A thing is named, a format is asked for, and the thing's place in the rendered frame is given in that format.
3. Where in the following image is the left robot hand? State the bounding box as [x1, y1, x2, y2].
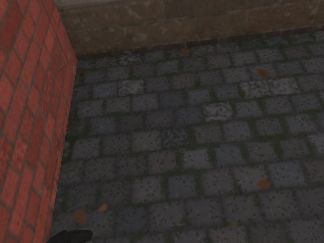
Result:
[46, 230, 93, 243]

